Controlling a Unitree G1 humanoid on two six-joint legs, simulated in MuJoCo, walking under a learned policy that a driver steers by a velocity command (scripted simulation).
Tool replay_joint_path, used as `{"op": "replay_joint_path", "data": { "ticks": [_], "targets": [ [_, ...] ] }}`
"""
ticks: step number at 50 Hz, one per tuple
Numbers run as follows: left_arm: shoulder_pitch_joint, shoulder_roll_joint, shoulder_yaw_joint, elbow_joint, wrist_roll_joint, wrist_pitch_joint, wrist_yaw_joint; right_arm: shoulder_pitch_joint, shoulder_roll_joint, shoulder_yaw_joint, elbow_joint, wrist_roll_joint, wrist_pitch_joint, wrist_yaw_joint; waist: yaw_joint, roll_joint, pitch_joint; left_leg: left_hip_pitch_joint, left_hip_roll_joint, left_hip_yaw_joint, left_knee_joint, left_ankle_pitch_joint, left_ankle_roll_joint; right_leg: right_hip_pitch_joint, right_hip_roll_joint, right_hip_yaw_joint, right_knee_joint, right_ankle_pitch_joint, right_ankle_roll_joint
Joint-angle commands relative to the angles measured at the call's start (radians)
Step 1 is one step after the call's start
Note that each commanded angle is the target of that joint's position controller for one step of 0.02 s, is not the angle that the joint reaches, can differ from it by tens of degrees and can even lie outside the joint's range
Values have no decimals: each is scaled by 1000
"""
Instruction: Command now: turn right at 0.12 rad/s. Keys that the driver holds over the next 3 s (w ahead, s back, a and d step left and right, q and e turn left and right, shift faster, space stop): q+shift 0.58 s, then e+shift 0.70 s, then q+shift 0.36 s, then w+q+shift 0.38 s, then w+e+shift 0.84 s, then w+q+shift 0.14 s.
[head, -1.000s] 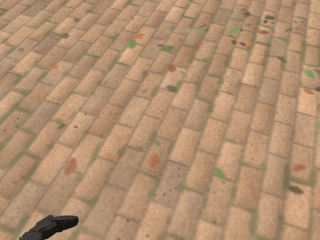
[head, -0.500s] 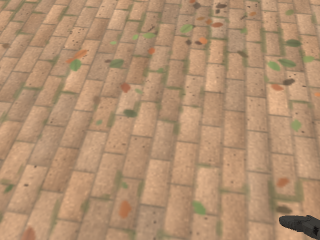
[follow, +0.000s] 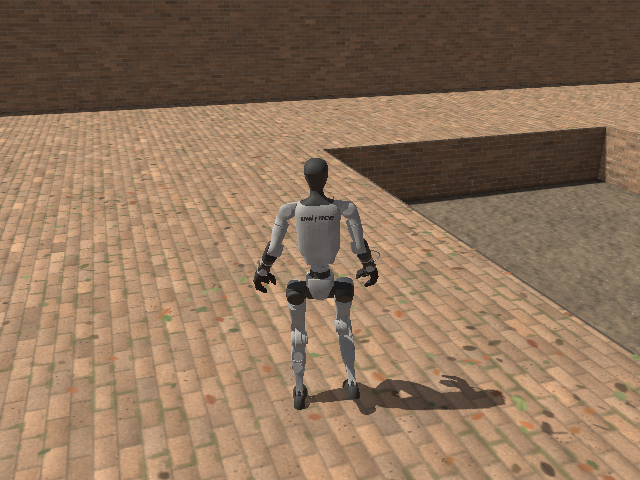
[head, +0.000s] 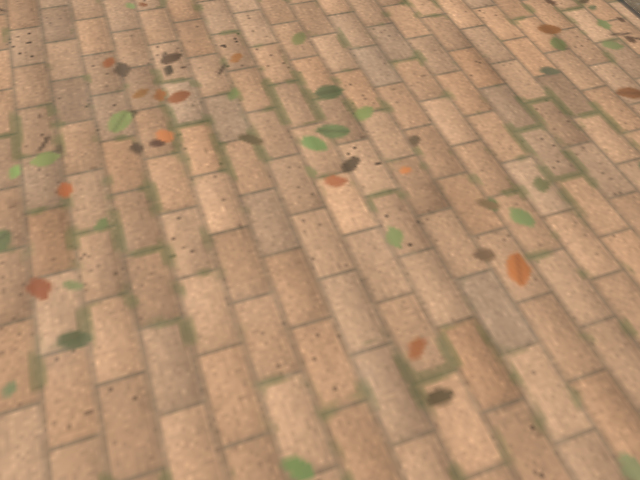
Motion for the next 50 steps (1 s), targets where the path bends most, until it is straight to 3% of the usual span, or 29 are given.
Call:
{"op": "replay_joint_path", "data": {
  "ticks": [1,2,3,5,7,8,9,10,11,12,14,17,21,23,26,27,28,29,30,31,32,33,34,36,38,41,43,45,50],
  "targets": [
    [2,-24,-22,-57,26,-26,5,-37,-139,-26,-42,14,-12,25,14,182,-150,128,185,-203,-101,272,185,89,-28,-61,-256,-24,3],
    [-13,-23,-23,-51,26,-29,4,-28,-160,-32,-35,25,-11,34,2,218,-132,100,172,-215,-105,248,182,139,-18,-94,-344,-19,5],
    [-28,4,-14,-48,20,-30,4,2,-204,-47,-26,33,-7,38,-15,240,-114,99,178,-251,-99,246,188,153,8,-114,-398,-1,6],
    [-28,33,-4,-38,7,-33,6,38,-246,-60,-15,44,-1,38,-12,242,-109,128,200,-334,-77,276,195,180,35,-104,-526,45,-15],
    [21,32,-1,-14,4,-42,5,25,-238,-61,-14,67,1,31,32,227,-125,101,184,-380,-45,309,162,302,39,-90,-753,189,-69],
    [53,65,9,-4,7,-46,8,33,-215,-57,-14,74,-3,25,40,202,-161,9,158,-368,-16,243,112,442,-18,-62,-781,274,-102],
    [107,115,21,0,24,-40,17,32,-162,-44,-26,64,-10,26,52,73,-217,-145,102,-291,126,44,51,603,-183,41,-743,433,-169],
    [63,184,44,17,44,-26,16,34,-109,-33,-59,65,-22,30,18,-253,-169,-349,-43,-74,262,-278,-20,560,-362,203,-755,604,-306],
    [10,103,25,-20,60,-33,13,44,-195,-61,-34,53,-23,27,48,-192,-170,-366,-4,-58,511,-435,-73,523,-429,218,-771,708,-383],
    [-48,46,5,-37,61,-41,16,67,-223,-80,-14,59,-11,27,25,-136,-150,-373,9,-70,651,-407,-89,489,-392,143,-771,730,-364],
    [-144,14,-3,-47,26,-60,18,124,-185,-80,14,52,31,14,-12,-120,-101,-409,41,-64,720,-286,-130,464,-302,-3,-764,680,-296],
    [-113,28,4,-24,30,-60,24,65,-139,-63,-37,51,48,25,19,-116,-74,-416,71,-12,648,-180,-163,455,-284,-93,-779,654,-304],
    [-97,87,27,-9,25,-52,17,20,-118,-47,-102,47,45,60,48,-111,-103,-300,94,38,431,-154,-129,459,-326,-159,-758,654,-304],
    [-101,112,39,-2,10,-57,3,37,-143,-57,-115,48,51,70,40,-116,-109,-232,79,74,357,-154,-98,445,-344,-187,-728,674,-289],
    [-121,104,44,10,-23,-73,-18,101,-165,-79,-118,48,70,68,-9,-96,-118,-81,39,108,172,-67,-34,403,-344,-254,-592,639,-216],
    [-79,75,39,32,-22,-79,-27,174,-201,-101,-98,43,69,52,-39,-21,-150,70,4,82,78,45,8,330,-289,-309,-441,608,-159],
    [-66,44,30,14,7,-86,-30,258,-329,-141,-99,44,63,28,-66,213,-172,294,151,-194,-2,485,105,69,-181,-361,-144,275,-62],
    [-133,-23,1,-67,44,-92,-25,243,-429,-150,-131,7,40,30,-39,425,-270,387,381,-642,-45,590,344,-211,-6,-218,103,-297,-10],
    [-184,49,16,-39,34,-86,-20,216,-324,-120,-141,1,15,42,-99,212,-312,365,405,-545,-81,480,349,-224,-45,-80,200,-278,-27],
    [-186,58,18,-27,6,-79,-14,174,-275,-97,-134,4,1,37,-71,175,-250,275,371,-428,-83,397,296,-206,-67,-83,193,-194,-56],
    [-150,54,19,7,4,-70,-2,110,-227,-81,-130,22,-2,27,-34,104,-208,216,311,-333,-79,308,230,-183,-100,-85,131,-109,-63],
    [-121,58,20,26,14,-60,6,49,-184,-62,-131,32,1,18,-5,116,-185,154,275,-261,-81,301,193,-135,-109,-94,81,-34,-56],
    [-79,47,18,53,15,-51,4,19,-158,-44,-129,21,0,12,18,147,-193,84,241,-191,-90,339,181,-38,-100,-116,95,32,-46],
    [3,8,5,102,4,-41,-5,-10,-86,-13,-105,-9,-12,9,46,148,-203,30,204,-78,-114,316,166,82,-102,-119,10,116,-26],
    [-29,-7,-9,93,-4,-36,-7,-16,-96,-15,-84,-20,-21,6,20,161,-142,14,197,-30,-141,196,153,111,-106,-104,-156,142,-20],
    [-90,57,1,48,-7,-34,-10,12,-198,-49,-57,-16,-3,-7,-26,177,-72,67,278,-94,-176,75,200,32,-106,-124,-202,83,-20],
    [-84,65,6,35,-10,-30,-13,23,-197,-54,-45,-6,8,-10,-35,147,-48,120,331,-130,-183,58,224,-41,-124,-120,-183,37,-20],
    [-72,43,4,28,-9,-26,-18,12,-182,-55,-39,-1,11,-10,-31,126,-41,158,353,-120,-176,108,232,-76,-140,-123,-175,11,-18],
    [-47,7,1,4,-13,-23,-42,-25,-188,-72,-41,7,18,-3,-11,123,-102,220,352,5,-98,417,208,1,-122,-195,-272,5,-38]
  ]
}}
